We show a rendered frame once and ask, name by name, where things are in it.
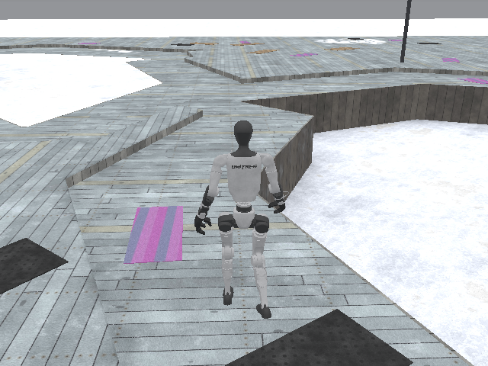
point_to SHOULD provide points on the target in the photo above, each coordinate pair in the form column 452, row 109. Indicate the left robot hand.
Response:
column 198, row 224

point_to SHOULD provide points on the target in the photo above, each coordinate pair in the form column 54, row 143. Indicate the robot left forearm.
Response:
column 205, row 205

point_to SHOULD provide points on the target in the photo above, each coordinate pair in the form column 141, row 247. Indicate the left robot upper arm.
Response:
column 215, row 174

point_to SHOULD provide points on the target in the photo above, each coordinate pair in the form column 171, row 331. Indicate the right robot hand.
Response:
column 280, row 209

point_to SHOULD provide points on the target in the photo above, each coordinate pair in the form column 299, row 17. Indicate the robot right forearm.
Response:
column 279, row 197

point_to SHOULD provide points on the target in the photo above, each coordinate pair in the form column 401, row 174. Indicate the right robot upper arm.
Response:
column 271, row 171

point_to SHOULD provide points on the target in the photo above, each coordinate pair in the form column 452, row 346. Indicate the humanoid robot head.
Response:
column 243, row 133

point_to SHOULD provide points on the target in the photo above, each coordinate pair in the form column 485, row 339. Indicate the robot left shin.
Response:
column 227, row 271

